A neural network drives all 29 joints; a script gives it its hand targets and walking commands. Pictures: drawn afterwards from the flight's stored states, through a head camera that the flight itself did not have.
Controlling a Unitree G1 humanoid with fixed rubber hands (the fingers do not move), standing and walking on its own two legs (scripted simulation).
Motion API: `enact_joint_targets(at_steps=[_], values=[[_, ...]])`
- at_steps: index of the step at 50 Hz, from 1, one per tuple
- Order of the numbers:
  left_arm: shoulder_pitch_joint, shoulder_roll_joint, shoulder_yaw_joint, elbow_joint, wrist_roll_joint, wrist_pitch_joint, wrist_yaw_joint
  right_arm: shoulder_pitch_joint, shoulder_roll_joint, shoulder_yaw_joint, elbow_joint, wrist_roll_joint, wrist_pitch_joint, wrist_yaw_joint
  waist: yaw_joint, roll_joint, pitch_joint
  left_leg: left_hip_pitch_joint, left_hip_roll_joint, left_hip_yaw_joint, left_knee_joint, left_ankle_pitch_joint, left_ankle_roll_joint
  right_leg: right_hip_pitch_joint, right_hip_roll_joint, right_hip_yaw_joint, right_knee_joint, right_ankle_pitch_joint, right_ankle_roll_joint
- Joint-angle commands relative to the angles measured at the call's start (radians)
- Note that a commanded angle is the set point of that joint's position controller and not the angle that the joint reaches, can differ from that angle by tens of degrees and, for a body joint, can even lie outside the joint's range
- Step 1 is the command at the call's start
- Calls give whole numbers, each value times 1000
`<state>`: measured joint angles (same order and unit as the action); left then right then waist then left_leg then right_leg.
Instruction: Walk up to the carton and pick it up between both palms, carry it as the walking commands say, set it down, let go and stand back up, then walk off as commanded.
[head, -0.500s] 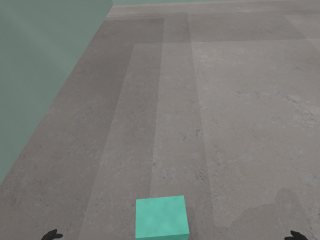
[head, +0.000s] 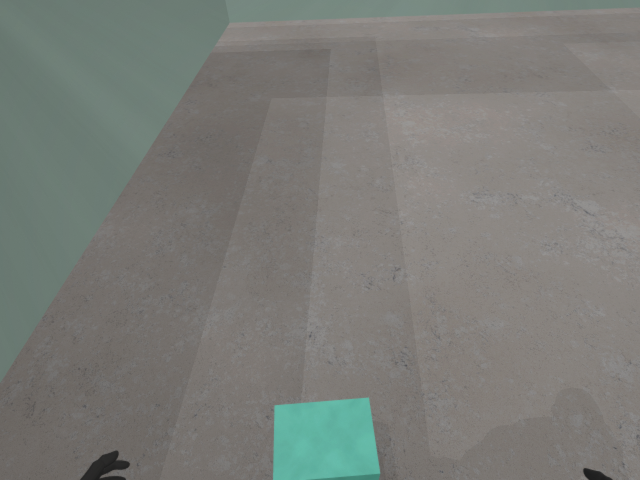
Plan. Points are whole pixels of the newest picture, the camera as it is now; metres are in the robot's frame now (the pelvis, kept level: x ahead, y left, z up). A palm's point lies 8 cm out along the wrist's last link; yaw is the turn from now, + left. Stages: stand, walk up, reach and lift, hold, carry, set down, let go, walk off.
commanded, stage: walk up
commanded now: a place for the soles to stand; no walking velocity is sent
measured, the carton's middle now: (325, 446) +0.38 +0.04 -0.69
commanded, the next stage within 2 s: reach and lift in 0.70 s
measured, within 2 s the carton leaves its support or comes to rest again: neither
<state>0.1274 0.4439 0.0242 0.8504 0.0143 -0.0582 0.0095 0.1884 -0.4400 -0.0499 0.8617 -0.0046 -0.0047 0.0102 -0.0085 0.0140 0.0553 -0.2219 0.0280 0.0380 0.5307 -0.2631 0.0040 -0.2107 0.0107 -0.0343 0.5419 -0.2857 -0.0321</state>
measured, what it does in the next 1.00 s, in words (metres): stands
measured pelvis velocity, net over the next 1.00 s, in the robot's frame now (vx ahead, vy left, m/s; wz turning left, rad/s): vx -0.02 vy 0.02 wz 0.00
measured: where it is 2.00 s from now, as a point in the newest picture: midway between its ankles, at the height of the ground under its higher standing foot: outside the picture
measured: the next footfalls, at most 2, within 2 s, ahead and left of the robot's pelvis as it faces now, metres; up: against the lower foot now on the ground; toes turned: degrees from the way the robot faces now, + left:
none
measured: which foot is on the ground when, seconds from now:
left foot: down 0.00-1.00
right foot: down 0.00-1.00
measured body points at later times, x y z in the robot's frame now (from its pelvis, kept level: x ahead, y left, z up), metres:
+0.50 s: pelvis -0.01 +0.01 +0.00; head +0.00 +0.00 +0.45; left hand +0.13 +0.34 -0.08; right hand +0.10 -0.32 -0.10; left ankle +0.02 +0.13 -0.73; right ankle +0.01 -0.10 -0.73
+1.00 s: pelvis -0.02 +0.02 -0.01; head +0.07 +0.02 +0.43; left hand +0.16 +0.34 -0.10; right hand +0.16 -0.29 -0.10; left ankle +0.02 +0.13 -0.73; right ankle +0.01 -0.10 -0.73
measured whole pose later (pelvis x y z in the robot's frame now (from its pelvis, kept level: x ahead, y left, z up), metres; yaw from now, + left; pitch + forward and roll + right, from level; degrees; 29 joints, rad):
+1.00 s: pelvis -0.02 +0.02 -0.01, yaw +0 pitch +0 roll -1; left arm 0.06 0.41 0.13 0.61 0.04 0.13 -0.09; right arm 0.08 -0.42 -0.06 0.59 -0.02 0.12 0.07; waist -0.01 0.01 0.21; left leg -0.35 0.02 0.04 0.63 -0.28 0.00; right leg -0.32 0.00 -0.03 0.60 -0.28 0.00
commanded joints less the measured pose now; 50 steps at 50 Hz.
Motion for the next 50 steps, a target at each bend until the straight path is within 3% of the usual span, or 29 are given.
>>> enact_joint_targets(at_steps=[1, 4, 6, 7, 8, 10, 12, 14, 16, 19, 20, 28, 30, 33, 35, 36, 37, 38, 39, 40, 41, 42, 44, 45, 46, 47, 48, 49, 50], values=[[-44, 196, 49, 18, -3, -18, 6, -108, -171, -21, -13, 1, -1, 19, 5, -4, -56, 24, 95, -128, -99, 149, 71, -31, -153, 146, -168, 176, -25], [-35, 212, 50, 12, 5, -22, 14, -80, -153, -28, -25, 1, 13, 21, 1, -15, -108, 28, 66, -103, -69, 114, 53, 47, -195, 210, -201, 215, -36], [-75, 217, 53, 7, 2, -21, 13, -67, -153, -17, -15, -2, 10, 21, -18, -47, -109, 40, 66, -101, -93, 119, 45, 31, -176, 172, -180, 212, -38], [-58, 208, 49, 13, 1, -18, 15, -63, -158, -21, -13, -6, 7, 20, -1, -15, -93, 36, 75, -102, -91, 146, 54, 19, -174, 154, -166, 197, -31], [-46, 203, 45, 1, -1, -15, 14, -76, -153, -30, -29, -7, 10, 21, -4, -46, -91, 32, 67, -100, -92, 141, 51, 8, -166, 167, -160, 187, -37], [-75, 199, 49, -11, -6, -12, 13, -48, -174, -23, -14, -8, 10, 22, -10, 13, -83, 37, 82, -128, -132, 89, 54, -30, -168, 158, -157, 117, -36], [-55, 184, 45, 14, -2, -7, 8, -77, -168, -28, -13, -4, 8, 22, 13, -5, -66, 35, 100, -136, -154, 83, 65, -31, -131, 108, -161, 66, -19], [-44, 184, 38, 2, 4, -2, 9, -85, -155, -31, -24, -4, 14, 26, -4, -2, -29, 28, 85, -128, -134, 37, 65, -69, -140, 120, -193, 22, -18], [-47, 208, 45, -8, 2, -4, 7, -57, -168, -31, -29, -9, 15, 24, -10, -16, -78, 18, 71, -125, -127, 42, 58, -32, -144, 138, -173, 49, -27], [-59, 197, 54, 4, 3, -6, 7, -51, -168, -27, -16, -18, 13, 22, -9, 32, -98, -10, 85, -127, -124, 61, 76, 19, -145, 141, -157, 72, -35], [-64, 188, 53, -10, 4, -7, 10, -59, -155, -29, -21, -12, 12, 29, -5, -51, -79, 2, 84, -137, -122, 96, 63, 8, -142, 129, -142, 99, -34], [-41, 201, 51, 11, 5, -3, 3, -85, -157, -21, -33, -13, 13, 25, 8, 9, -61, -16, 77, -112, -154, 32, 55, 28, -148, 138, -183, 91, -20], [-33, 198, 52, 8, -1, -7, 7, -60, -153, -28, -12, -10, 8, 24, 2, -14, -91, 24, 82, -134, -130, 157, 65, 27, -163, 136, -157, 169, -37], [-46, 203, 53, -5, 0, -1, 7, -70, -158, -30, -41, -9, 9, 24, -5, 15, -107, 67, 84, -128, -114, 159, 60, 13, -146, 108, -132, 203, -22], [-40, 176, 43, 8, 0, -3, 6, -51, -152, -27, -25, -3, 16, 25, 3, -32, -116, 37, 78, -120, -110, 130, 56, 29, -153, 137, -170, 160, -30], [-95, 82, 155, -313, 63, 69, -54, -189, -37, -14, -376, -24, 28, 43, 119, -108, 59, -118, -77, -41, -65, -7, 7, -124, -1, 30, -121, -35, 70], [-13, 70, 159, -261, 67, 115, -75, -166, -67, -29, -442, -35, 70, 49, 96, -200, 149, -12, -75, -37, -39, -51, -5, -248, -8, 28, -178, -150, 36], [-64, 39, 170, -305, 50, 142, -79, -151, -24, -37, -386, -34, 92, 49, 97, -98, 177, -76, -81, 7, -19, -84, -29, -211, -28, 38, -178, -168, 21], [-37, 62, 157, -304, 34, 155, -88, -136, -64, -69, -388, -37, 113, 59, 59, -85, 107, -20, -54, 6, -28, -128, -30, -176, -5, 30, -151, -180, 24], [-5, 43, 168, -281, 25, 174, -106, -119, -39, -50, -393, -48, 117, 52, 81, -170, 111, -4, -64, 3, -6, -132, -15, -208, -35, 58, -176, -194, 7], [-65, 38, 171, -337, 14, 181, -114, -141, -43, -81, -380, -47, 123, 56, 78, -78, 118, 63, -77, 5, 2, -143, -31, -225, -48, 75, -190, -212, -14], [-64, 90, 204, -355, 60, 180, -109, -96, -44, -96, -388, -55, 131, 60, 65, -51, 79, 45, -82, 17, 2, -104, -26, -169, -47, 66, -160, -186, 17], [-163, 68, 176, -422, 25, 178, -96, -139, -24, -136, -379, -23, 124, 63, 80, -2, 42, 5, -66, 22, 26, -80, -51, -149, -41, 66, -101, -161, 16], [-253, 75, 201, -472, 42, 163, -90, -250, -9, -117, -420, -4, 118, 70, 60, -41, -23, -18, -44, 13, 58, -96, -40, -173, -23, 44, -42, -144, 24], [-291, 63, 193, -446, 34, 161, -85, -262, -9, -138, -370, 5, 120, 76, 45, 0, 42, -53, -28, 5, 53, -145, -43, -170, -12, 25, -2, -158, 33], [-303, 9, 157, -463, -11, 169, -82, -327, -18, -189, -380, 13, 114, 80, -14, 21, -36, -47, -26, -26, 66, -134, -49, -185, -5, 16, 40, -129, 21], [-369, -3, 154, -450, -27, 171, -88, -386, -10, -152, -403, 28, 119, 76, -19, -16, -32, -109, 1, -35, 77, -176, -34, -198, 2, 14, 66, -133, 31], [-328, -23, 132, -462, -51, 168, -69, -365, -15, -155, -407, 22, 115, 83, -12, 17, -73, -138, 20, -58, 45, -157, -41, -163, 29, -12, 141, -43, 51], [-339, -16, 129, -482, -45, 176, -61, -373, -73, -211, -371, 13, 115, 87, -23, 135, -132, -106, 17, -75, 60, -148, -64, -167, 25, -8, 177, -12, 41]])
